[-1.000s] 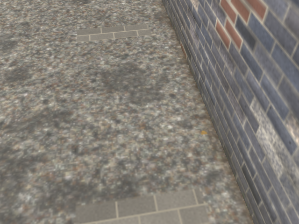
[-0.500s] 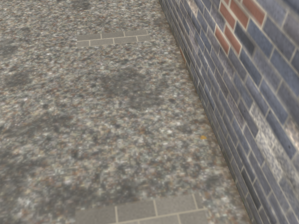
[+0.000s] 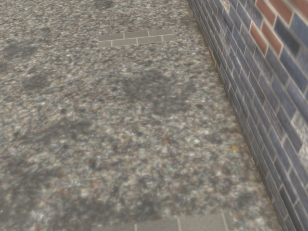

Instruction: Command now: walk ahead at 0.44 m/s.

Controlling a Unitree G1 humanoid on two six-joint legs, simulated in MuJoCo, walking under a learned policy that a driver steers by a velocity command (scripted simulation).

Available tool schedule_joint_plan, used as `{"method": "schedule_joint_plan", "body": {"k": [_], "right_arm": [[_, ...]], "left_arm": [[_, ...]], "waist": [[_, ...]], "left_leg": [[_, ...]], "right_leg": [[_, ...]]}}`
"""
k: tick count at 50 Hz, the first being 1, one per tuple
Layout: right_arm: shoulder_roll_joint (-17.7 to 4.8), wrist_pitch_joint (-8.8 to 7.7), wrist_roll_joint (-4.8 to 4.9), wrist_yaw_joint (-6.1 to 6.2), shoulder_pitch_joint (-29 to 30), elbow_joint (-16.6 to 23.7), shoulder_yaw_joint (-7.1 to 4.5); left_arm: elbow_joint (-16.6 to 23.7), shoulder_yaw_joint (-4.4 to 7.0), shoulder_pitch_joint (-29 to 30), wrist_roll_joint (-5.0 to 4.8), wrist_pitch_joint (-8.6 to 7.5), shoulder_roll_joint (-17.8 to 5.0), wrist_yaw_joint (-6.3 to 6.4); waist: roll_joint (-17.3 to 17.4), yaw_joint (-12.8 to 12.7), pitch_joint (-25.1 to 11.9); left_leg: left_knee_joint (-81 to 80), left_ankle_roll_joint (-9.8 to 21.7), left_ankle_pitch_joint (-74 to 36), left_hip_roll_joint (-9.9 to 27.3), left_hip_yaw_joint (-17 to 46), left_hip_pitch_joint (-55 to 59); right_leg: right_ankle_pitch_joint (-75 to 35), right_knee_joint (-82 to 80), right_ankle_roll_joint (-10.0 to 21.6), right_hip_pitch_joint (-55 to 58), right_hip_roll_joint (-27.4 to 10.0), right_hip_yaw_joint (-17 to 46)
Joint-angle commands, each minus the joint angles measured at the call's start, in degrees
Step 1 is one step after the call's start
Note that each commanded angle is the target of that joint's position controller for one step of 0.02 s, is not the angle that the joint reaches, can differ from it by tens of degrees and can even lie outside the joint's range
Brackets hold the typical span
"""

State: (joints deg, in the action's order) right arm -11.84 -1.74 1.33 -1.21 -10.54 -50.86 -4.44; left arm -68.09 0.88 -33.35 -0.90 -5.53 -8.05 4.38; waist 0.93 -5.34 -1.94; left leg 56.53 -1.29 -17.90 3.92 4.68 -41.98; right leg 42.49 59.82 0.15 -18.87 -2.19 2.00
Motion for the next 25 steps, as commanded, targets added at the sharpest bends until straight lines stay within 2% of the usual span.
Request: {"method": "schedule_joint_plan", "body": {"k": [1,2,3,4,5,6,7,8,9,10,11,12,13,14,15,16,17,18,19,20,21,23,25], "right_arm": [[-1.9,-0.78,0.59,-1.23,7.8,4.3,0.56],[-1.9,-0.42,1.68,-1.55,11.0,5.5,0.92],[-2.0,-0.41,2.13,-1.54,14.5,6.4,1.03],[-2.5,-0.54,2.30,-1.76,15.4,7.4,1.05],[-2.7,-1.12,2.48,-1.86,14.8,7.6,1.25],[-4.5,-1.05,3.35,-1.66,7.5,5.9,0.22],[-6.5,-1.21,2.75,-1.38,-1.7,2.6,-0.71],[-7.6,-1.28,2.35,-1.24,-11.1,-1.5,-1.86],[-9.9,-1.25,0.50,-1.06,-22.6,-5.6,-3.10],[-9.1,-1.63,-1.74,-1.66,-31.9,-9.6,-1.87],[-9.4,-2.56,-1.67,-2.38,-27.1,-8.5,-1.01],[-10.1,-2.01,-0.49,-2.52,-25.2,-7.7,-1.55],[-12.7,-1.35,0.56,-2.63,-24.4,-8.4,-2.34],[-8.6,-1.19,-0.12,-1.84,-18.9,-8.1,-1.19],[-9.1,-2.17,-1.89,-1.56,-11.4,-5.4,-0.44],[-5.6,-2.87,-2.87,-1.12,-4.6,-2.9,1.22],[-5.2,-2.74,-3.19,-0.64,-3.0,-2.4,1.74],[-7.1,-3.05,-3.59,0.16,-4.2,-2.7,1.02],[-7.9,-3.35,-3.04,1.10,-5.9,-3.2,1.03],[-7.3,-3.44,-2.24,1.83,-7.8,-3.8,1.17],[-7.4,-3.62,-1.26,2.50,-9.7,-4.0,0.99],[-7.1,-3.37,-0.21,3.06,-14.4,-4.9,0.71],[-7.0,-3.06,0.23,3.28,-18.1,-5.6,0.48]], "left_arm": [[5.4,1.89,1.8,-1.46,-0.49,-10.0,1.11],[6.4,2.16,1.2,-0.74,-0.47,-10.3,0.62],[6.5,2.90,0.7,-1.27,-0.32,-10.2,0.50],[6.8,3.15,-0.2,-1.53,0.07,-9.8,0.48],[7.5,3.85,1.2,-1.16,0.84,-10.8,0.80],[8.6,4.26,5.6,0.31,1.44,-12.0,0.37],[8.5,4.62,8.4,0.68,1.60,-11.4,0.02],[7.3,4.18,6.9,0.66,1.48,-7.7,-0.20],[5.7,3.88,5.7,0.45,1.00,-5.0,-0.94],[6.0,3.48,6.5,1.63,0.62,-0.5,-2.04],[9.2,2.93,1.7,0.04,-0.74,-0.6,-2.83],[11.0,2.69,2.5,-0.21,-1.45,-1.9,-2.80],[13.7,1.81,5.3,-1.30,-1.77,-1.1,-2.32],[15.9,1.65,13.1,-2.46,-1.94,-1.0,-1.12],[17.6,1.97,15.1,-4.32,-1.60,-3.5,-1.06],[17.9,2.18,18.5,-2.57,-0.75,-4.2,-1.29],[16.9,2.65,17.4,-0.49,0.25,-5.0,-1.52],[16.4,2.80,16.2,0.95,0.51,-4.0,-1.51],[17.5,2.83,17.6,1.04,0.34,-4.1,-1.56],[19.4,2.68,20.7,1.01,0.19,-4.4,-1.96],[20.9,2.48,24.9,0.73,-0.06,-4.7,-2.42],[22.8,2.35,31.9,0.58,0.24,-4.8,-3.52],[23.6,2.05,36.1,0.10,0.50,-4.3,-4.35]], "waist": [[-5.9,0.4,10.4],[-7.7,-2.6,11.4],[-8.1,-4.5,12.4],[-8.7,-5.6,13.1],[-8.5,-5.6,13.3],[-10.6,-1.0,10.2],[-9.3,3.0,7.0],[-5.3,6.4,2.7],[0.8,12.3,0.0],[13.1,15.4,-1.6],[18.0,9.5,-2.9],[17.8,9.1,-7.1],[15.1,7.3,-10.2],[8.6,7.2,-10.5],[10.6,3.4,-5.8],[4.6,1.1,0.4],[1.9,0.6,1.9],[1.8,0.6,0.5],[3.7,0.7,1.1],[5.5,1.4,1.5],[6.0,2.9,2.2],[4.5,5.7,3.4],[3.2,7.8,5.6]], "left_leg": [[-13.5,-2.4,-4.3,-2.5,-4.8,14.2],[-17.2,-2.2,-2.4,-2.4,-5.7,12.7],[-20.8,-1.8,-0.2,-1.2,-4.1,12.4],[-24.4,-1.3,-0.1,0.0,-3.2,10.9],[-30.1,-0.2,0.7,2.2,-1.6,12.1],[-33.3,1.1,-1.3,4.7,0.0,16.7],[-37.7,2.4,-6.3,5.8,-1.7,23.6],[-42.1,3.2,-8.5,4.5,-4.7,35.1],[-42.7,5.8,-9.9,4.1,-5.5,48.9],[-28.7,6.5,-23.1,6.7,-2.8,61.8],[-15.0,4.6,-28.0,8.2,-1.9,65.1],[-16.4,7.1,-18.4,10.6,4.3,63.4],[-23.7,13.1,9.8,15.7,16.2,60.9],[-33.7,14.3,36.8,18.8,25.4,54.0],[-37.6,14.9,41.2,21.7,32.6,44.9],[-36.4,13.2,31.0,19.4,28.3,33.8],[-37.6,11.9,24.6,14.6,18.2,25.2],[-38.6,12.4,21.2,13.1,16.1,24.0],[-38.8,13.1,14.4,11.9,14.1,23.7],[-39.1,12.6,8.6,10.5,11.1,24.4],[-39.9,11.8,4.7,9.7,9.2,25.7],[-41.5,9.7,1.9,9.3,6.6,31.0],[-42.7,8.2,3.3,8.8,5.2,36.2]], "right_leg": [[-4.9,-15.6,9.2,-20.4,-5.4,7.5],[-5.8,-16.7,9.1,-17.0,-7.1,6.8],[-6.6,-14.4,8.8,-14.1,-7.9,8.3],[-7.8,-13.0,8.7,-10.4,-8.7,9.5],[-9.9,-10.3,8.0,-7.2,-9.8,10.4],[-10.9,-4.9,6.6,-3.7,-11.1,12.1],[-14.7,3.8,5.8,-2.8,-10.1,10.0],[-19.2,15.0,5.0,-3.8,-7.1,5.1],[-17.5,36.9,2.1,-11.3,0.7,-0.8],[11.3,61.8,0.4,-31.0,6.4,-1.5],[5.4,58.0,3.4,-44.0,3.0,4.4],[-0.8,58.1,3.0,-48.0,1.5,3.1],[-4.6,60.3,2.6,-52.8,-0.6,-0.8],[-15.4,55.0,3.9,-54.1,-3.8,0.0],[-24.7,41.4,4.5,-52.4,-5.7,3.1],[-30.6,31.7,2.8,-48.2,-6.7,4.2],[-35.4,21.2,1.5,-37.6,-6.2,4.1],[-37.1,16.1,0.4,-32.9,-5.9,3.5],[-38.8,10.6,-0.4,-30.9,-6.0,3.6],[-42.2,3.8,-0.3,-29.0,-5.3,3.1],[-46.0,-2.8,-0.2,-27.3,-4.3,2.1],[-49.1,-11.7,0.8,-26.3,-2.1,-0.2],[-49.7,-18.5,1.5,-26.4,-0.8,-1.4]]}}
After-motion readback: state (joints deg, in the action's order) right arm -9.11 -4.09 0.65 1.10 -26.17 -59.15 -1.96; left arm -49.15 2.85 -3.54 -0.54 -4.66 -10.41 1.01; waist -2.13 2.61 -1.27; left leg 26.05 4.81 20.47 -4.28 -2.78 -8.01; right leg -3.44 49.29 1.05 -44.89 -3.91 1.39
